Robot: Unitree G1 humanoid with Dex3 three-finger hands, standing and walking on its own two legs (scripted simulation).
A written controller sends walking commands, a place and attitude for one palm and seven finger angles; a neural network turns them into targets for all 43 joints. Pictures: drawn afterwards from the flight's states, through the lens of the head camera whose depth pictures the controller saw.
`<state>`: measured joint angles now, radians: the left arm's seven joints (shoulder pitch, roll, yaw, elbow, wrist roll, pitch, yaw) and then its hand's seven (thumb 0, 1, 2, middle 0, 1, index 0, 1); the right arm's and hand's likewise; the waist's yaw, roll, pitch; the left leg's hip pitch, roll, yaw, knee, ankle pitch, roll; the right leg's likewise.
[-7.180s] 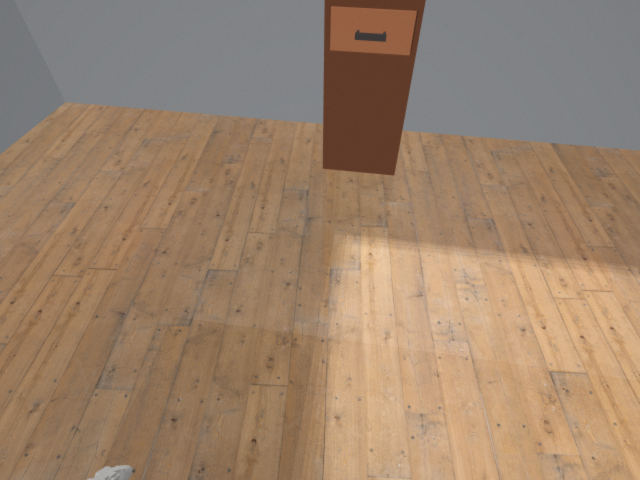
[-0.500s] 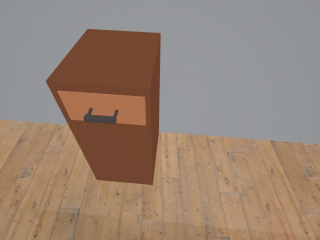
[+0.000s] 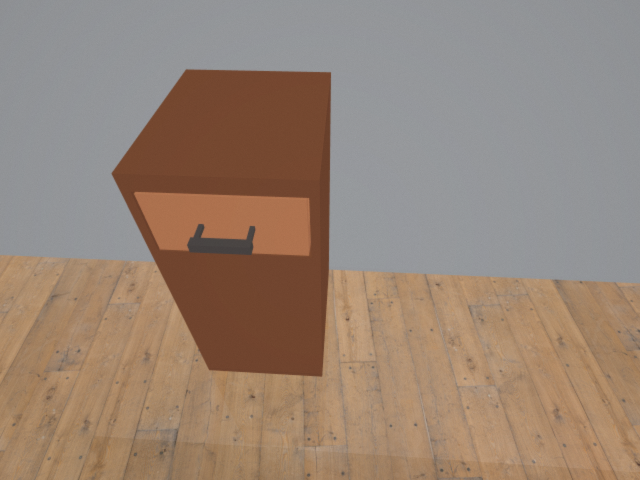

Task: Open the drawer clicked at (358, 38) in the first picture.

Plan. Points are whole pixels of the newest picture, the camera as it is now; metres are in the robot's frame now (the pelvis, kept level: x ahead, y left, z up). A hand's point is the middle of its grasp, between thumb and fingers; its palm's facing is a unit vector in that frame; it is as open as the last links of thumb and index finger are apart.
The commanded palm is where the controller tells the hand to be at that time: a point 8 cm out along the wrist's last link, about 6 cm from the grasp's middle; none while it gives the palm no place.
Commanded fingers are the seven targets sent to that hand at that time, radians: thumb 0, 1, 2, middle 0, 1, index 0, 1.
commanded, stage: look again from close up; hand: left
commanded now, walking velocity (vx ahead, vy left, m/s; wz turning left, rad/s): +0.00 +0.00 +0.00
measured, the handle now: (223, 238) +0.56 +0.22 -0.08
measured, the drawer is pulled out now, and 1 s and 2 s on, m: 0.00 0.00 0.00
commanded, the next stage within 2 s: raise the hand with hooked fingers in 0.26 s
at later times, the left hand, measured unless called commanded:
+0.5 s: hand out of the picture +0.11 +0.21 -0.11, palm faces -0.12 -0.84 -0.53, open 7.4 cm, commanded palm +0.12 +0.23 -0.05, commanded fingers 0.00 0.71 0.82 -0.21 -0.42 -0.21 -0.42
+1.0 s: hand (161, 423) +0.20 +0.22 -0.04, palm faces +0.06 -0.05 -1.00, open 9.9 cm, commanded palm +0.19 +0.21 +0.02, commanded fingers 0.00 0.13 0.57 -0.25 -0.80 -0.25 -0.80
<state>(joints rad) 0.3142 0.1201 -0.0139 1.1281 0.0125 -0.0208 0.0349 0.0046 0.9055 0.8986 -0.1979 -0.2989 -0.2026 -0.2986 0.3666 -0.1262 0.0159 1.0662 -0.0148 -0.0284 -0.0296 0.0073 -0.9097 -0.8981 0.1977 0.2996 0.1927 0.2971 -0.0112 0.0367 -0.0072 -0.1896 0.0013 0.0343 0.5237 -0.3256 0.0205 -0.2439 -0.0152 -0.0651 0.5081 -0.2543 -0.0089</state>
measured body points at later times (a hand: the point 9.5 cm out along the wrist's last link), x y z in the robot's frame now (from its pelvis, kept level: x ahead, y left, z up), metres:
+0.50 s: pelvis +0.01 +0.01 +0.00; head +0.02 +0.00 +0.45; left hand +0.11 +0.25 -0.07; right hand +0.05 -0.23 -0.14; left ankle -0.03 +0.10 -0.74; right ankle +0.01 -0.11 -0.73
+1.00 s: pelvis +0.00 -0.04 -0.05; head +0.04 -0.06 +0.40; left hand +0.19 +0.22 +0.02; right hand +0.26 -0.22 -0.13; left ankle -0.03 +0.10 -0.74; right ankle +0.01 -0.12 -0.74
